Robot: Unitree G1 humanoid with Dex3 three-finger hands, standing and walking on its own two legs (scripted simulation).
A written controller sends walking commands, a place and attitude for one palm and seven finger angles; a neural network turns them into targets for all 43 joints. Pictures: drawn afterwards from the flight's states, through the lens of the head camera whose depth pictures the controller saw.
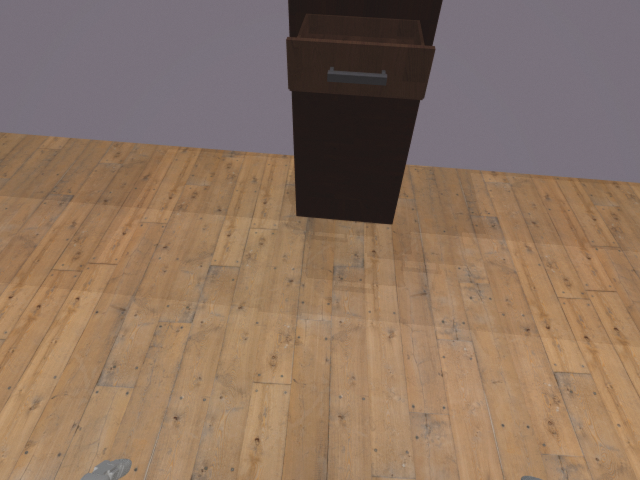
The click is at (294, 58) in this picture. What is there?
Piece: drawer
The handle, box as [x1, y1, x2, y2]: [327, 67, 386, 85]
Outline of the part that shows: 327,73 327,81 384,85 386,82 385,70 382,70 382,72 378,74 334,71 333,67 330,67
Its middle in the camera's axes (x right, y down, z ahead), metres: +0.10 -0.44 +1.04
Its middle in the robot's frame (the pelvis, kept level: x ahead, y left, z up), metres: +1.08 -0.04 +0.01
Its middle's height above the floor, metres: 0.78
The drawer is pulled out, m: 0.20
